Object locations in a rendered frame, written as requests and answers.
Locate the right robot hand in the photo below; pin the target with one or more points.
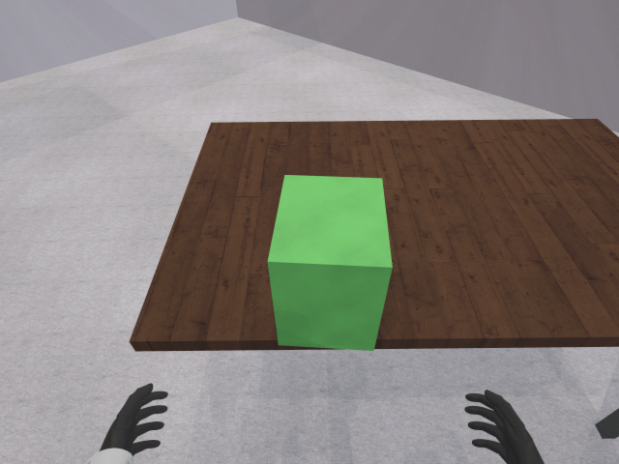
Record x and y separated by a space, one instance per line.
516 444

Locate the left robot hand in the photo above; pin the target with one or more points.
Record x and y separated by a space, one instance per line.
125 430

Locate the table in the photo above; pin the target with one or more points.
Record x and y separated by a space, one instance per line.
503 234

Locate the carton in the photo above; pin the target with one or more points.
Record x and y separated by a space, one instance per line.
330 262

